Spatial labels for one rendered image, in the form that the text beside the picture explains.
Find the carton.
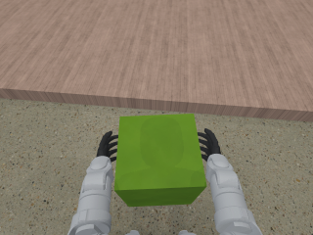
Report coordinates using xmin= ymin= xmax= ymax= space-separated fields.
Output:
xmin=113 ymin=114 xmax=207 ymax=207

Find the left robot hand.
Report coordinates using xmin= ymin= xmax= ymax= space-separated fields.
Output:
xmin=96 ymin=131 xmax=118 ymax=163

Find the left robot forearm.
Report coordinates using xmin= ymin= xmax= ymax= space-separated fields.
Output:
xmin=67 ymin=156 xmax=113 ymax=235

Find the right robot forearm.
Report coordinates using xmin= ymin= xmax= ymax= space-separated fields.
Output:
xmin=205 ymin=154 xmax=263 ymax=235

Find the right robot hand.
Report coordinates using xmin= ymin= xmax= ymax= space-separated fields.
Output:
xmin=197 ymin=128 xmax=222 ymax=161

